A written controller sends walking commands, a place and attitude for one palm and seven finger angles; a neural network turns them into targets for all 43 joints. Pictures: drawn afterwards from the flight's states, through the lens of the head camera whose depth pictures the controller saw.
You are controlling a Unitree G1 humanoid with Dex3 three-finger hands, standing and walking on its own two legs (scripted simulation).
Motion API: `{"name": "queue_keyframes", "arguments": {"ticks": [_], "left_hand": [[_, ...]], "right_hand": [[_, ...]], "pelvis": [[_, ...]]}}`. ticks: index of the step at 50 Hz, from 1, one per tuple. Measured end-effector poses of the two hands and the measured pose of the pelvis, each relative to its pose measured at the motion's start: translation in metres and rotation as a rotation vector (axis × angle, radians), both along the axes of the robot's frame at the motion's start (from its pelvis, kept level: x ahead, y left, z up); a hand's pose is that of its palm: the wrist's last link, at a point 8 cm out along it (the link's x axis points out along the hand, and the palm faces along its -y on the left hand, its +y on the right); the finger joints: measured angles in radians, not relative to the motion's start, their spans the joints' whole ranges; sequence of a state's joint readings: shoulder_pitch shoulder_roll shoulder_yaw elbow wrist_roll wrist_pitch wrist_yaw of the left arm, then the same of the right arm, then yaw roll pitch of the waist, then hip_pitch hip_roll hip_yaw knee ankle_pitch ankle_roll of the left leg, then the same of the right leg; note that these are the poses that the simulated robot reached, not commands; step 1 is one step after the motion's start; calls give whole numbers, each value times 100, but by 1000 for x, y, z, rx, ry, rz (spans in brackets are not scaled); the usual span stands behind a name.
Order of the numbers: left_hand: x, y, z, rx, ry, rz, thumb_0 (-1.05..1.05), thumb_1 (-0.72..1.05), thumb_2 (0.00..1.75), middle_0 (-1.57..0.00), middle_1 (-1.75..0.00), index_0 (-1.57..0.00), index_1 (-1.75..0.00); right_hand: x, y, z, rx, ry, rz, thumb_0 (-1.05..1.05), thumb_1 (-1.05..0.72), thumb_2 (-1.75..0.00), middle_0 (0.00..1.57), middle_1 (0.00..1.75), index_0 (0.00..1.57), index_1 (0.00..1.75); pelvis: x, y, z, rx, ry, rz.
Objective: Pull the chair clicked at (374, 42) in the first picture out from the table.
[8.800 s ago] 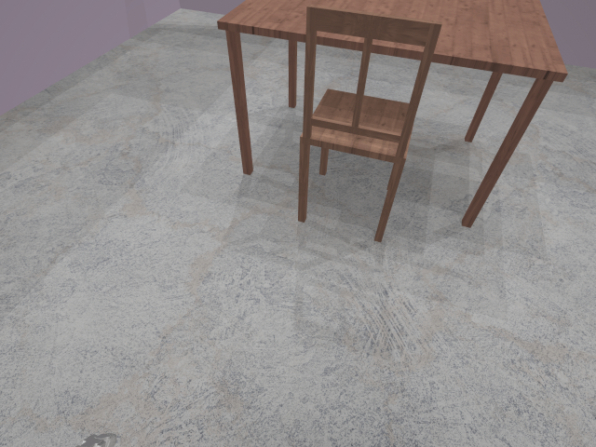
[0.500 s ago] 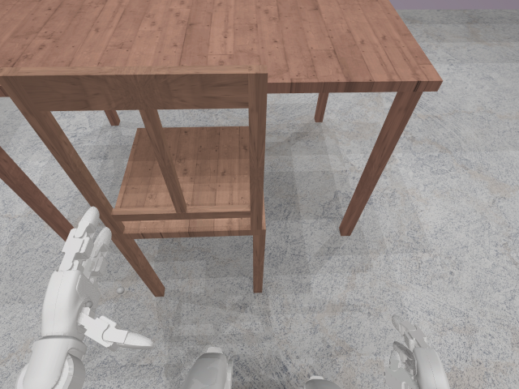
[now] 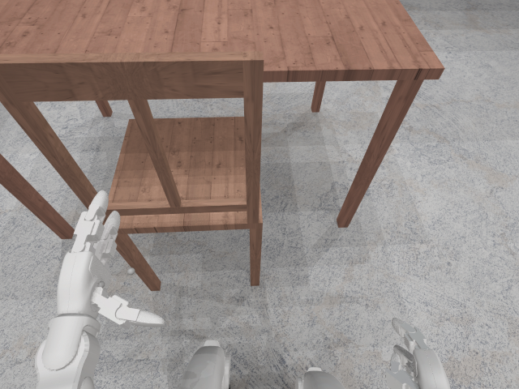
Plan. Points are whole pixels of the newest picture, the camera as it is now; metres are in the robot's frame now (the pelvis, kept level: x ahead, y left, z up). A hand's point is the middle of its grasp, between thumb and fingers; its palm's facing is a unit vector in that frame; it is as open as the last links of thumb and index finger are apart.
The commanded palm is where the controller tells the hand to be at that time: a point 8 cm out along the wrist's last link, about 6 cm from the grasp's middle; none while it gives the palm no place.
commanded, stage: aim the fingers beside a spindle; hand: left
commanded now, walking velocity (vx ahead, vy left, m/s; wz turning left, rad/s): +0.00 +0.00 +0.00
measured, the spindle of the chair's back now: (159, 160) +0.49 +0.21 +0.02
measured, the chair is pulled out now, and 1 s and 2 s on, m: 0.00 0.00 0.00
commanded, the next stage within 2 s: push the fingers through the gap in 1.56 s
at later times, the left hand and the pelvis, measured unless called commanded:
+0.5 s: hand (153, 248) +0.32 +0.18 +0.02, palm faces +0.09 -1.00 -0.03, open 17.0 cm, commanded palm +0.30 +0.23 +0.02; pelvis +0.00 +0.00 -0.01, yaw -1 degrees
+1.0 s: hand (165, 229) +0.36 +0.18 +0.00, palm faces +0.11 -0.99 -0.02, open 16.9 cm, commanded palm +0.34 +0.23 +0.00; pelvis -0.01 +0.00 -0.03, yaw -2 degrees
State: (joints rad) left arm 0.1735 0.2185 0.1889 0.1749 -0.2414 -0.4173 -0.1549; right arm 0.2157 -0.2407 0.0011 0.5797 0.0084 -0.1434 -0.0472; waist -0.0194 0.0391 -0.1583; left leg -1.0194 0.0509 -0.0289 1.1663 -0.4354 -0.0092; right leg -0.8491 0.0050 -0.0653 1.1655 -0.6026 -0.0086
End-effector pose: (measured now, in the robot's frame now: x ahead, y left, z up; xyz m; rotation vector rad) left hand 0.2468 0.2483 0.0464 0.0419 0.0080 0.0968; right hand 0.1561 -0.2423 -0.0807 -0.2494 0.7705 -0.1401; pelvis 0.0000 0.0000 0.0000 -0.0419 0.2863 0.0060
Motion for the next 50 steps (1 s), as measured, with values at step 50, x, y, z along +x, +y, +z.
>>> {"name": "queue_keyframes", "arguments": {"ticks": [50], "left_hand": [[89, -19, -47, -16, -15, 15, -2, -50, 30, -6, -8, -6, -8]], "right_hand": [[-46, -10, -47, -6, 231, -66, 1, -91, -90, 20, 30, 20, 30]], "pelvis": [[-6, 2, -27, 4, 95, -29]]}}
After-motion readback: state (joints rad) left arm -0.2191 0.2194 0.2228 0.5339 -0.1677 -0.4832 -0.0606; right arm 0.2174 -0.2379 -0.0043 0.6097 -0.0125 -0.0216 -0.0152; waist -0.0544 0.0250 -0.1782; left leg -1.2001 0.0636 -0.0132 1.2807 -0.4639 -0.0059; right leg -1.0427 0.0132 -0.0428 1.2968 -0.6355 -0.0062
